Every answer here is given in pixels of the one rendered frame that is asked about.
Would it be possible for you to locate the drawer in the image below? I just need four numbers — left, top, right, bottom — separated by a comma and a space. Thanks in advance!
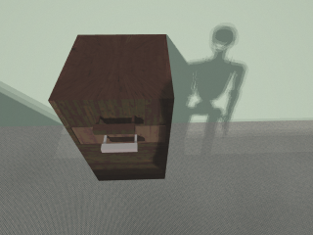
71, 125, 165, 144

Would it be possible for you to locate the cabinet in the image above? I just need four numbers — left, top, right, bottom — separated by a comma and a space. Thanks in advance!
48, 34, 175, 181

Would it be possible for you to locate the handle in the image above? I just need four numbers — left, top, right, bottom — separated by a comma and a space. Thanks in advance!
92, 123, 135, 135
101, 134, 138, 153

